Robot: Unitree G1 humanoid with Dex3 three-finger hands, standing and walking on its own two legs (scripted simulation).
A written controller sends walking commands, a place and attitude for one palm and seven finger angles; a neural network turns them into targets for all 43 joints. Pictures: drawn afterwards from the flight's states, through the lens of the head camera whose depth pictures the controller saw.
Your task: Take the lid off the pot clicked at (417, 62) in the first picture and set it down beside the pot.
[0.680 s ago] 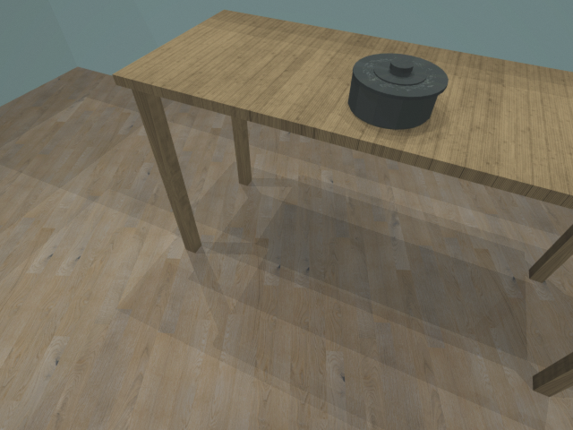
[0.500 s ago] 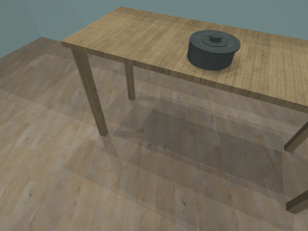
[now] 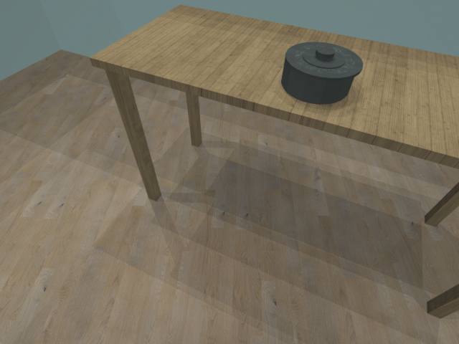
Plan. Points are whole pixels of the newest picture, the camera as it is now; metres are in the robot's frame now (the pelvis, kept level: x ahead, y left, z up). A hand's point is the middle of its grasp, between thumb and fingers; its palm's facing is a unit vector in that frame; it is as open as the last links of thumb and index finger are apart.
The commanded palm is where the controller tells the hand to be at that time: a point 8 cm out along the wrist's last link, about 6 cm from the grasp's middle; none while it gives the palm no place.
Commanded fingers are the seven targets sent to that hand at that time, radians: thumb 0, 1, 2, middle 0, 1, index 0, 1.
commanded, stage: turn to face it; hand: left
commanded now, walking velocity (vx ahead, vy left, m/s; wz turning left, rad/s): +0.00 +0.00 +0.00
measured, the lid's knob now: (325, 52) +0.81 -0.21 +0.13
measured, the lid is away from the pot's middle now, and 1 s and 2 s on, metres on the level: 0.01 0.01 0.01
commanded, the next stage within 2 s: take the last steps up to it in 0.76 s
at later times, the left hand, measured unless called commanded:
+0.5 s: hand out of the picture +0.06 +0.19 -0.18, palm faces -0.11 -0.96 -0.25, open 7.4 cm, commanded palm none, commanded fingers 0.00 0.90 0.90 -0.20 -0.30 -0.20 -0.30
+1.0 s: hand out of the picture +0.11 +0.17 -0.17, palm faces -0.29 -0.92 -0.25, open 7.4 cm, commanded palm none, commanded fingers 0.00 0.90 0.90 -0.20 -0.30 -0.20 -0.30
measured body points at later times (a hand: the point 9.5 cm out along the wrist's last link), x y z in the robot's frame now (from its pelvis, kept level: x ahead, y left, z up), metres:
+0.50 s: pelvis -0.01 -0.01 -0.02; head +0.02 -0.02 +0.43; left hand +0.07 +0.24 -0.16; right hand +0.01 -0.27 -0.17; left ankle +0.00 +0.12 -0.73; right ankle +0.01 -0.12 -0.75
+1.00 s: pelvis -0.02 +0.00 -0.02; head +0.00 -0.01 +0.43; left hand +0.13 +0.22 -0.15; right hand -0.07 -0.24 -0.17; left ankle +0.00 +0.13 -0.72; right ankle -0.05 -0.10 -0.75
